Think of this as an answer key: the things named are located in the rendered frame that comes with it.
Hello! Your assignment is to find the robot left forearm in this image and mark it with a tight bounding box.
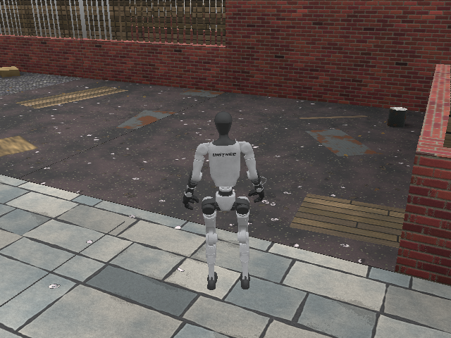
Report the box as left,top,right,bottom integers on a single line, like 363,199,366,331
185,172,198,197

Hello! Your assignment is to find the robot left hand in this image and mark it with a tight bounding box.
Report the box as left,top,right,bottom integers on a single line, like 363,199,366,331
183,194,199,210

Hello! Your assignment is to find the robot right hand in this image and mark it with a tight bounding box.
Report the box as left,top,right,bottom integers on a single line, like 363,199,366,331
248,189,264,203

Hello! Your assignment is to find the humanoid robot head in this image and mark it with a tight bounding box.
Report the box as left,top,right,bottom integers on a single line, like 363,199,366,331
212,111,236,146

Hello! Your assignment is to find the left robot upper arm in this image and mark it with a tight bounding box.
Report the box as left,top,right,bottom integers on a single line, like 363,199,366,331
191,142,209,182

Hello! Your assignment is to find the left robot shin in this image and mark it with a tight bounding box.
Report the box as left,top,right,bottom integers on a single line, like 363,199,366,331
206,233,216,280

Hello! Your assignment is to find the right robot upper arm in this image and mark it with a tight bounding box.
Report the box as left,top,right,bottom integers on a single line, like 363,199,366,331
239,142,258,180

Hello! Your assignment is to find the robot right forearm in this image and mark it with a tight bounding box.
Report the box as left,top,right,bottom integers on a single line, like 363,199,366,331
251,169,263,192

